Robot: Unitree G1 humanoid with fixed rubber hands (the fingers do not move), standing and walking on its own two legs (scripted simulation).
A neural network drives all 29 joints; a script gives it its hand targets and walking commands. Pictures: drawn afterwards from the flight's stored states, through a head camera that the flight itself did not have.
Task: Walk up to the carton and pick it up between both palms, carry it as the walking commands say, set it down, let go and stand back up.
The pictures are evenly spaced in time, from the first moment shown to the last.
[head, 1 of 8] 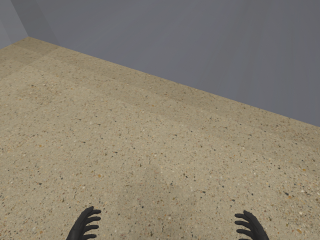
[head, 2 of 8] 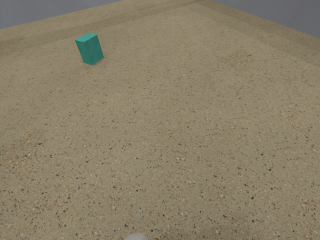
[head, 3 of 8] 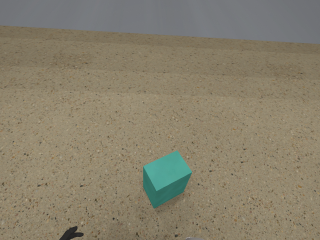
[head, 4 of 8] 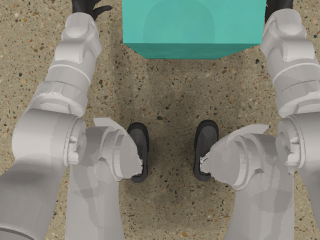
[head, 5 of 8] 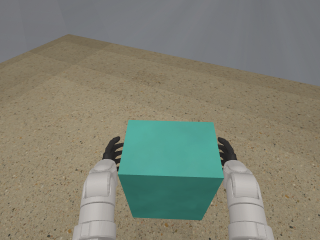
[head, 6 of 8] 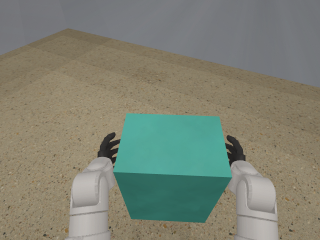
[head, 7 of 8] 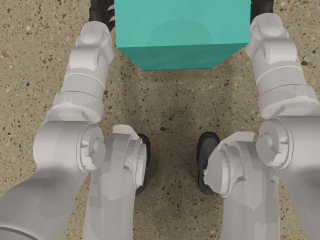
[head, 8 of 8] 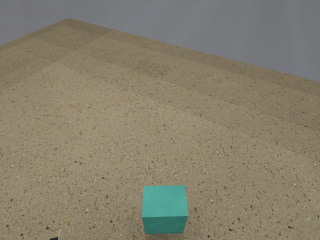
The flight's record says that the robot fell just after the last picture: no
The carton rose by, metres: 0.66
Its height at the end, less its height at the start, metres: +0.00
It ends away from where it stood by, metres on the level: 0.03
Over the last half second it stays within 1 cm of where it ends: yes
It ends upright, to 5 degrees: yes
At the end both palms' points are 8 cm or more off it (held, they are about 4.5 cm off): yes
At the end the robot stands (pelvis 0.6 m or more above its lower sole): yes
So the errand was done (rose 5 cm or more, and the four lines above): yes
